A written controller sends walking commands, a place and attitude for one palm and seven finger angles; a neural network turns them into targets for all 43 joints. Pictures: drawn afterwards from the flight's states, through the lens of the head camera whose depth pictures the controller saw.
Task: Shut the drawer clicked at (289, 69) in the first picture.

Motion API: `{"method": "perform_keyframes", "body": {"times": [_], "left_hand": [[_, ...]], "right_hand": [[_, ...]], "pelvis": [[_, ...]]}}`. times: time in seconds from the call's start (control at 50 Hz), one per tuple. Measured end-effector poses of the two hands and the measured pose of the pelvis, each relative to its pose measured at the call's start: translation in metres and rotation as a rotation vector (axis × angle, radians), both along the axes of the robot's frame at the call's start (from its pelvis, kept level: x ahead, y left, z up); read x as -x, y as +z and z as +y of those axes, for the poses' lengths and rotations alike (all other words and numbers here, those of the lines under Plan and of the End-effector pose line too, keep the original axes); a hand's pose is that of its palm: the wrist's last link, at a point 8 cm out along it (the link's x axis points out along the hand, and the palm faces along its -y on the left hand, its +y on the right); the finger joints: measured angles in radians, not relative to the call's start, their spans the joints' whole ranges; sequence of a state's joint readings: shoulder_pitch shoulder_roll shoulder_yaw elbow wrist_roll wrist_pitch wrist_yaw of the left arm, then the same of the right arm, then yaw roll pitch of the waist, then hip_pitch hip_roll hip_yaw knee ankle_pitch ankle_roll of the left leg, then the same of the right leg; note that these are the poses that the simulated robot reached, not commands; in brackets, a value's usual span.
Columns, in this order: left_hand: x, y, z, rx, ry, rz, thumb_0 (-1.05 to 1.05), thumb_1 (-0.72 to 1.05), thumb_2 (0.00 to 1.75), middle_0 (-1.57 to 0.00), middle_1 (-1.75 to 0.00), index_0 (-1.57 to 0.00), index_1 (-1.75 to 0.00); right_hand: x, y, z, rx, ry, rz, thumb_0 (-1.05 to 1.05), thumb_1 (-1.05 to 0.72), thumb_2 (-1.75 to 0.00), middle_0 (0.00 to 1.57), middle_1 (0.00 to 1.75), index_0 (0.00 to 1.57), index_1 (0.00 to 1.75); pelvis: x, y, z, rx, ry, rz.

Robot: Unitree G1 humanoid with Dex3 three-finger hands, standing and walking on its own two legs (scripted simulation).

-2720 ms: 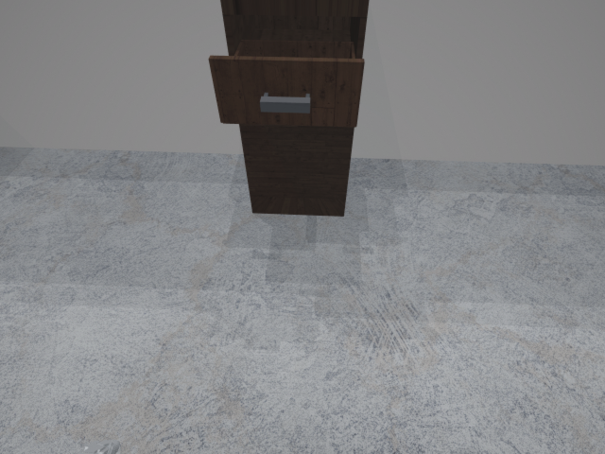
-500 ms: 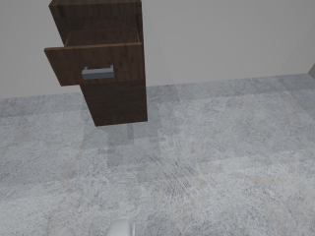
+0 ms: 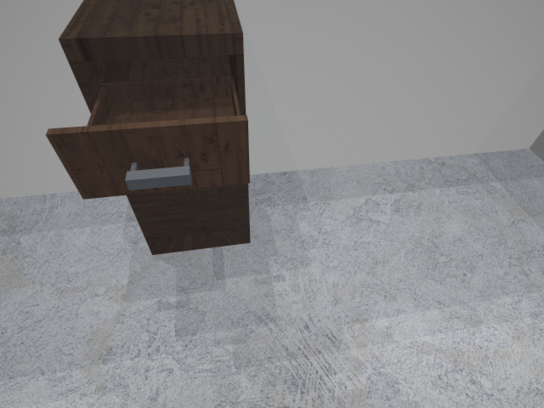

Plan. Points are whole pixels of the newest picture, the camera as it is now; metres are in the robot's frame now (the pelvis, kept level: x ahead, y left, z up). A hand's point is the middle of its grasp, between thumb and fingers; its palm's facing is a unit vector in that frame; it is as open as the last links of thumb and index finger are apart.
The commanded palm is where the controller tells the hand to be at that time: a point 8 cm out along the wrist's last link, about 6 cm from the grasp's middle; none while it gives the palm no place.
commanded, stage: turn to face it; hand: left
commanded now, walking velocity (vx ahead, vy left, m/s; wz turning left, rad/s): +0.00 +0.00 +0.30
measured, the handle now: (160, 171) +0.56 +0.26 +0.00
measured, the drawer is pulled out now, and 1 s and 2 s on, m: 0.30 0.30 0.30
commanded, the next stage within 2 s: take the last steps up to it in 0.20 s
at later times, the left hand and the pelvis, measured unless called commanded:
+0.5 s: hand out of the picture +0.03 +0.23 -0.17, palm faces +0.17 -0.97 -0.18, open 7.4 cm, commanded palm none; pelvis +0.04 +0.04 +0.01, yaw +8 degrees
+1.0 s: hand (173, 404) +0.16 +0.17 -0.16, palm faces +0.23 -0.95 -0.22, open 7.3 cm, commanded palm none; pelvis +0.16 -0.01 +0.00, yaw +11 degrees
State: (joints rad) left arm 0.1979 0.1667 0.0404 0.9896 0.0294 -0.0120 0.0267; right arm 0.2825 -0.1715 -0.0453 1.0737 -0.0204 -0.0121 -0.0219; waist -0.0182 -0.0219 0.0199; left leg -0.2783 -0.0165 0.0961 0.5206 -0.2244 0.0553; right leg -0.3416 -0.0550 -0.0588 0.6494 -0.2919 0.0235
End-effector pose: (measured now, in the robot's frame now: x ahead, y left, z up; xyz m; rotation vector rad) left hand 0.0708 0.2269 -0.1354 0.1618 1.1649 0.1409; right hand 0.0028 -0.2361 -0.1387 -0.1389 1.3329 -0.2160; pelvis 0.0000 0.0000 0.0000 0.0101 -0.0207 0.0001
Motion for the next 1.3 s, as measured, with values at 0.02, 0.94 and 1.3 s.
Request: {"method": "perform_keyframes", "body": {"times": [0.02, 0.94, 1.3], "left_hand": [[-0.006, -0.001, -0.002, -0.005, 0.002, -0.013, 0.0, 0.92, 0.89, -0.2, -0.3, -0.19, -0.3], [-0.081, 0.003, -0.003, -0.008, 0.186, 0.042, 0.01, 0.91, 0.89, -0.2, -0.3, -0.19, -0.3], [-0.037, -0.017, -0.04, 0.159, 0.344, 0.349, 0.01, 0.91, 0.89, -0.2, -0.3, -0.2, -0.3]], "right_hand": [[0.001, -0.004, -0.001, -0.011, 0.0, 0.016, -0.01, -0.93, -0.9, 0.2, 0.3, 0.2, 0.3], [-0.088, -0.013, 0.008, -0.085, 0.113, 0.249, 0.01, -0.9, -0.9, 0.2, 0.3, 0.2, 0.3], [-0.363, 0.015, 0.056, -0.028, 0.328, -0.194, 0.01, -0.91, -0.9, 0.19, 0.3, 0.19, 0.3]], "pelvis": [[-0.004, -0.003, -0.003, -0.009, 0.008, 0.0], [-0.14, -0.002, -0.011, 0.009, 0.176, -0.013], [-0.232, 0.0, 0.019, 0.049, 0.191, -0.017]]}}
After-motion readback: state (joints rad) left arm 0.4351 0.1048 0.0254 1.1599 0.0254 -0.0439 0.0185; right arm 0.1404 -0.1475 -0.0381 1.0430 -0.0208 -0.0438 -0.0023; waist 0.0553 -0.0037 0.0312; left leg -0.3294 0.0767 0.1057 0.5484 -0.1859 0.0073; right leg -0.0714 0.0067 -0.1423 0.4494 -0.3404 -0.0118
